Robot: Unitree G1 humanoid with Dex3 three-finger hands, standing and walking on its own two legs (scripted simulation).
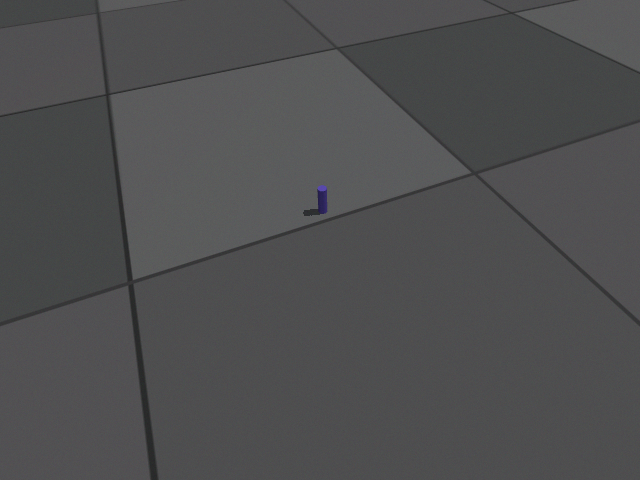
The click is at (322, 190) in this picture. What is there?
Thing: slim round
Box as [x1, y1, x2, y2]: [318, 185, 326, 213]
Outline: 320,185 318,186 318,211 320,213 326,212 326,187
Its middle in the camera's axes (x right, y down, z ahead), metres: +0.00 -0.19 +1.76
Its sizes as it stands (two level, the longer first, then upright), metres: 0.041 0.041 0.136
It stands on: the floor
